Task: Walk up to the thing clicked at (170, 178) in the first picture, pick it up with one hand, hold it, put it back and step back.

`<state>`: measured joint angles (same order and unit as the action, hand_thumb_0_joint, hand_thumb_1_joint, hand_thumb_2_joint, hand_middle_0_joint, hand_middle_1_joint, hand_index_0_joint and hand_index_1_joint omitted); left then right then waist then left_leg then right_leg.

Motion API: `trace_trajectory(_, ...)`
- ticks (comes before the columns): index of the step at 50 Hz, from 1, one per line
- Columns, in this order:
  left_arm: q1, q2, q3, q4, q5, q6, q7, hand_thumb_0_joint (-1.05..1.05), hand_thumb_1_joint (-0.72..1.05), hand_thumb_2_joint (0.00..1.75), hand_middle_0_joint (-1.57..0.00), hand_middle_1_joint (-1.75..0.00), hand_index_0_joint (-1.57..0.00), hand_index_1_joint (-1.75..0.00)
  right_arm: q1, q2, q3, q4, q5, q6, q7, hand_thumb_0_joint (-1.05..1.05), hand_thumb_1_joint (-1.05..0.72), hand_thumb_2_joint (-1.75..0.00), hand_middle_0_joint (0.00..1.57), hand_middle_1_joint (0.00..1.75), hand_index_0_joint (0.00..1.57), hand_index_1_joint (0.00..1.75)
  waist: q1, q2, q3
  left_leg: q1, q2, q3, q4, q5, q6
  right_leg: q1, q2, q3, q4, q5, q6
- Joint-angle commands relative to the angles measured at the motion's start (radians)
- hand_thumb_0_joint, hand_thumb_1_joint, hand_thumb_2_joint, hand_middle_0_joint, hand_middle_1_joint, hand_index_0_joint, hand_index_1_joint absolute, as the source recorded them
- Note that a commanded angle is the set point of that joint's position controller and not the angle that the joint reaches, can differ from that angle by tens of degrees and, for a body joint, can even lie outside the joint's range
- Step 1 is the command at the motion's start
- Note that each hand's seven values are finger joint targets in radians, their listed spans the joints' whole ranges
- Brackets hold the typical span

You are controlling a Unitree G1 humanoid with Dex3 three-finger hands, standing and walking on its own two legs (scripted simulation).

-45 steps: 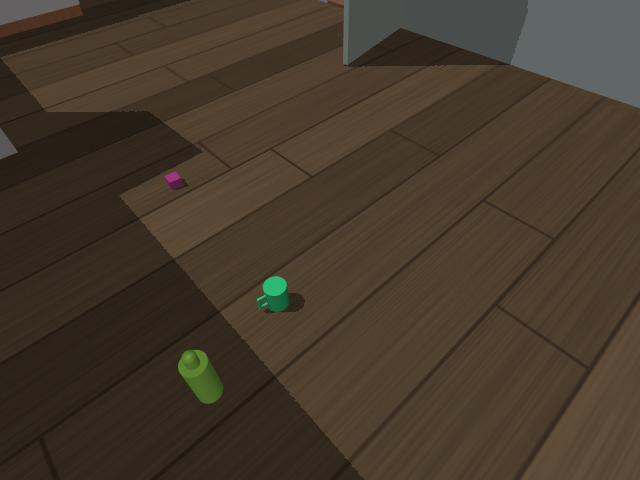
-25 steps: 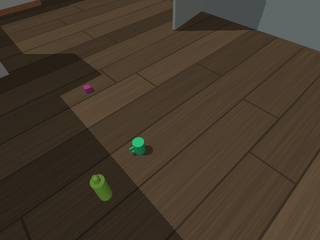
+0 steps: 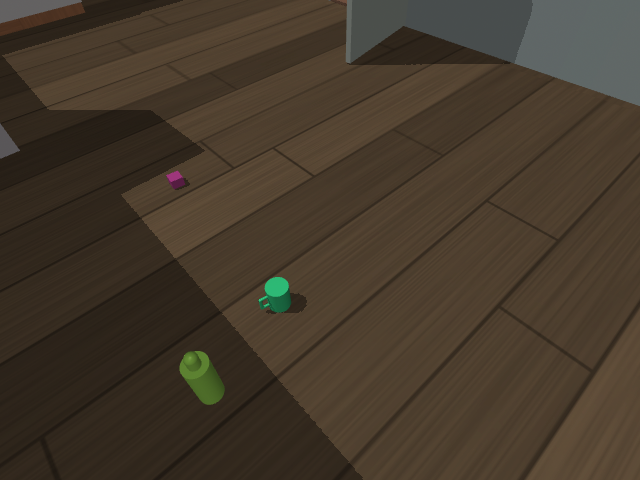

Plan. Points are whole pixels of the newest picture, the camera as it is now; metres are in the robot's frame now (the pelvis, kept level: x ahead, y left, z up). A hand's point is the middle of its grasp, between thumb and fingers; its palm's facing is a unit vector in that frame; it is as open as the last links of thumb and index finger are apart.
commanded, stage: stand
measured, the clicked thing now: (175, 179) +1.54 +0.83 -0.76
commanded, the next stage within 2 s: walk up in 0.22 s
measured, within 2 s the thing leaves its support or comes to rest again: neither
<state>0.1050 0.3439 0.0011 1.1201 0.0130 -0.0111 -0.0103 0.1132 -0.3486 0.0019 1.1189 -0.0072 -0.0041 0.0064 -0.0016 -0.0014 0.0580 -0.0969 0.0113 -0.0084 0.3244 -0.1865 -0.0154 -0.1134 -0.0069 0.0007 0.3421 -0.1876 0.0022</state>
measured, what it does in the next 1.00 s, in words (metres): steps on the spot, turning right: right foot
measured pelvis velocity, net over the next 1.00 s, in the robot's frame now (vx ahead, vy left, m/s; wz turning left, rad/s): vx -0.02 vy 0.03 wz -0.37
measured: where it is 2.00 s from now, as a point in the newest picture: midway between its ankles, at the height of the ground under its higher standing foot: outside the picture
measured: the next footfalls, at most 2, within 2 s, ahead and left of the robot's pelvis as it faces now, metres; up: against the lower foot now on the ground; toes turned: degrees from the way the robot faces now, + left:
right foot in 0.78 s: +0.01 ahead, -0.10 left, +0.00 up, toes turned -17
left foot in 1.12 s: +0.08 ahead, +0.14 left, +0.00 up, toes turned -28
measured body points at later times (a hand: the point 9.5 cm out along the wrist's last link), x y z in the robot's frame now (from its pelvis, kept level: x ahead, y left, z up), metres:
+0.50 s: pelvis -0.02 +0.04 -0.02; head +0.03 +0.05 +0.43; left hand +0.11 +0.34 -0.15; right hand +0.04 -0.30 -0.12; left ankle -0.01 +0.13 -0.75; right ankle -0.02 -0.11 -0.72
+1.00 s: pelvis -0.02 +0.03 -0.02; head +0.01 +0.01 +0.43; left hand +0.18 +0.29 -0.12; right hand -0.06 -0.28 -0.15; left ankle +0.03 +0.16 -0.71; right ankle -0.03 -0.09 -0.75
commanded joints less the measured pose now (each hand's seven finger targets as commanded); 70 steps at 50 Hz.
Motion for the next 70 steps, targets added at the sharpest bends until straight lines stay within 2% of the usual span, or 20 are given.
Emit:
trace_trajectory(1,-0.043,0.212,0.034,-0.065,-0.005,-0.019,0.018,0.00,0.90,0.90,-0.20,-0.30,-0.20,-0.30,-0.043,-0.207,-0.042,-0.058,-0.002,-0.025,-0.017,0.00,-0.90,-0.90,0.20,0.30,0.20,0.30,0.004,0.004,-0.084,-0.001,0.115,-0.085,-0.046,0.141,0.034,0.020,-0.118,0.089,-0.052,0.133,-0.030)
trace_trajectory(10,-0.035,0.213,0.034,-0.062,-0.004,-0.020,0.021,0.00,0.90,0.90,-0.20,-0.30,-0.20,-0.30,-0.036,-0.210,-0.042,-0.058,-0.002,-0.022,-0.016,0.00,-0.90,-0.90,0.20,0.30,0.20,0.30,0.002,-0.006,-0.066,-0.005,0.111,-0.085,-0.047,0.117,0.035,0.011,-0.118,0.089,-0.068,0.126,-0.026)
trace_trajectory(17,0.009,0.311,0.099,-0.202,0.013,-0.006,0.025,0.00,0.90,0.90,-0.20,-0.30,-0.20,-0.30,-0.009,-0.209,-0.102,-0.172,0.003,0.006,-0.005,0.00,-0.90,-0.90,0.20,0.30,0.20,0.30,-0.009,-0.199,-0.072,-0.117,-0.023,-0.009,0.329,-0.308,0.044,-0.118,-0.251,0.398,0.020,0.333,-0.203)
trace_trajectory(19,-0.026,0.285,0.095,-0.240,0.015,0.001,0.021,0.00,0.90,0.90,-0.20,-0.30,-0.20,-0.30,0.054,-0.208,-0.109,-0.174,0.004,0.002,-0.002,0.00,-0.90,-0.90,0.20,0.30,0.20,0.30,-0.053,-0.197,-0.093,-0.050,-0.002,-0.034,0.207,-0.252,0.060,-0.173,-0.203,0.345,0.087,0.296,-0.172)
trace_trajectory(21,-0.053,0.200,0.071,-0.276,-0.002,0.005,0.023,0.00,0.90,0.90,-0.20,-0.30,-0.20,-0.30,0.073,-0.295,-0.143,-0.184,-0.009,-0.007,-0.007,0.00,-0.90,-0.90,0.20,0.30,0.20,0.30,-0.079,0.051,-0.111,0.099,0.225,-0.227,0.015,0.069,0.133,-0.351,0.023,0.131,0.338,0.068,-0.042)
trace_trajectory(22,-0.019,0.202,0.076,-0.279,0.007,0.011,0.033,0.00,0.90,0.90,-0.20,-0.30,-0.20,-0.30,0.049,-0.329,-0.153,-0.214,-0.019,-0.007,-0.009,0.00,-0.90,-0.90,0.20,0.30,0.20,0.30,-0.070,0.187,-0.115,0.105,0.370,-0.345,-0.029,0.204,0.207,-0.404,0.084,0.080,0.510,-0.314,-0.020)
trace_trajectory(24,0.089,0.247,0.085,-0.270,0.010,0.026,0.036,0.00,0.90,0.90,-0.20,-0.30,-0.20,-0.30,0.020,-0.319,-0.161,-0.260,-0.024,-0.009,-0.007,0.00,-0.90,-0.90,0.20,0.30,0.20,0.30,-0.025,0.116,-0.084,-0.034,0.424,-0.337,-0.043,0.167,0.271,-0.353,0.018,0.106,0.695,-0.370,-0.015)
trace_trajectory(29,0.102,0.214,0.088,-0.286,-0.005,0.022,0.003,0.00,0.90,0.90,-0.20,-0.30,-0.20,-0.30,0.035,-0.267,-0.139,-0.293,-0.031,-0.019,-0.008,0.00,-0.90,-0.90,0.20,0.30,0.20,0.30,-0.025,0.173,-0.018,0.081,0.234,-0.072,0.063,0.388,0.181,-0.388,0.004,0.056,0.556,-0.243,-0.019)
trace_trajectory(33,0.078,0.213,0.086,-0.329,0.008,0.009,0.000,0.00,0.90,0.90,-0.20,-0.30,-0.20,-0.30,0.105,-0.286,-0.146,-0.325,-0.027,-0.006,-0.003,0.00,-0.90,-0.90,0.20,0.30,0.20,0.30,-0.060,0.180,-0.041,0.084,0.237,-0.025,0.122,0.440,0.187,-0.282,0.017,-0.035,0.397,-0.218,-0.011)
trace_trajectory(38,0.203,0.214,0.100,-0.296,0.017,-0.002,0.012,0.00,0.90,0.90,-0.20,-0.30,-0.20,-0.30,0.053,-0.291,-0.144,-0.376,-0.010,0.020,0.005,0.00,-0.90,-0.90,0.20,0.30,0.20,0.30,0.009,0.142,-0.064,-0.095,0.253,-0.015,0.244,0.217,0.172,-0.052,0.041,-0.063,0.170,-0.087,-0.047)
trace_trajectory(39,0.228,0.250,0.112,-0.294,0.020,-0.012,0.017,0.00,0.90,0.90,-0.20,-0.30,-0.20,-0.30,0.056,-0.258,-0.130,-0.386,-0.006,0.021,0.006,0.00,-0.90,-0.90,0.20,0.30,0.20,0.30,0.027,0.065,-0.077,-0.161,0.203,0.024,0.343,0.162,0.126,0.042,0.023,-0.003,0.109,-0.027,-0.072)
trace_trajectory(41,0.201,0.339,0.131,-0.330,0.024,-0.029,0.028,0.00,0.90,0.90,-0.20,-0.30,-0.20,-0.30,0.063,-0.166,-0.096,-0.405,-0.004,0.029,0.004,0.00,-0.90,-0.90,0.20,0.30,0.20,0.30,0.029,-0.206,-0.047,-0.436,-0.003,0.060,0.670,-0.415,0.020,0.075,-0.319,0.548,-0.026,0.074,-0.242)
trace_trajectory(43,0.145,0.347,0.129,-0.352,0.017,-0.019,0.029,0.00,0.90,0.90,-0.20,-0.30,-0.20,-0.30,0.071,-0.250,-0.119,-0.377,-0.007,0.032,-0.009,0.00,-0.90,-0.90,0.20,0.30,0.20,0.30,0.024,-0.167,0.019,-0.355,0.039,-0.031,0.739,-0.471,0.016,-0.123,-0.341,0.537,-0.031,-0.008,-0.318)
trace_trajectory(46,0.095,0.279,0.111,-0.370,0.008,-0.019,0.035,0.00,0.90,0.90,-0.20,-0.30,-0.20,-0.30,0.138,-0.244,-0.112,-0.321,0.004,0.021,-0.002,0.00,-0.90,-0.90,0.20,0.30,0.20,0.30,-0.010,-0.174,-0.005,-0.333,0.036,-0.011,0.654,-0.332,0.009,-0.088,-0.180,0.307,0.019,0.060,-0.210)
trace_trajectory(52,0.109,0.296,0.120,-0.391,0.022,0.005,0.019,0.00,0.90,0.90,-0.20,-0.30,-0.20,-0.30,0.136,-0.227,-0.106,-0.307,-0.008,-0.007,-0.012,0.00,-0.90,-0.90,0.20,0.30,0.20,0.30,0.023,-0.213,-0.041,-0.218,-0.004,0.039,0.421,-0.270,0.008,-0.151,-0.133,0.271,0.096,0.087,-0.208)
trace_trajectory(55,0.041,0.269,0.108,-0.413,0.004,0.027,0.009,0.00,0.90,0.90,-0.20,-0.30,-0.20,-0.30,0.244,-0.218,-0.115,-0.259,-0.016,-0.029,-0.026,0.00,-0.90,-0.90,0.20,0.30,0.20,0.30,-0.053,-0.138,-0.076,-0.005,-0.033,0.060,0.166,-0.076,0.021,-0.270,-0.112,0.243,0.254,0.108,-0.160)
trace_trajectory(57,0.085,0.141,0.074,-0.417,-0.014,0.031,0.013,0.00,0.90,0.90,-0.20,-0.30,-0.20,-0.30,0.205,-0.341,-0.137,-0.278,-0.039,-0.052,-0.035,0.00,-0.90,-0.90,0.20,0.30,0.20,0.30,-0.028,0.222,-0.058,0.059,0.317,-0.451,-0.051,-0.005,0.104,-0.465,0.133,0.158,0.538,-0.276,-0.033)
trace_trajectory(59,0.093,0.286,0.108,-0.368,0.000,0.040,0.032,0.00,0.90,0.90,-0.20,-0.30,-0.20,-0.30,0.106,-0.379,-0.144,-0.310,-0.023,-0.055,-0.030,0.00,-0.90,-0.90,0.20,0.30,0.20,0.30,-0.019,0.160,0.003,-0.178,0.440,-0.551,-0.065,-0.152,0.239,-0.358,0.055,0.207,0.714,-0.397,-0.028)
trace_trajectory(62,0.139,0.265,0.114,-0.320,-0.010,0.036,0.015,0.00,0.90,0.90,-0.20,-0.30,-0.20,-0.30,0.063,-0.294,-0.117,-0.321,-0.023,-0.066,-0.035,0.00,-0.90,-0.90,0.20,0.30,0.20,0.30,0.029,0.164,0.059,-0.092,0.257,-0.229,-0.010,0.097,0.146,-0.412,0.055,0.200,0.720,-0.263,-0.025)
trace_trajectory(70,0.085,0.226,0.088,-0.304,0.001,0.010,-0.001,0.00,0.90,0.90,-0.20,-0.30,-0.20,-0.30,0.120,-0.304,-0.118,-0.324,-0.024,-0.038,-0.017,0.00,-0.90,-0.90,0.20,0.30,0.20,0.30,-0.035,0.220,-0.052,-0.041,0.232,-0.069,0.115,0.218,0.192,-0.216,0.026,-0.006,0.366,-0.258,-0.007)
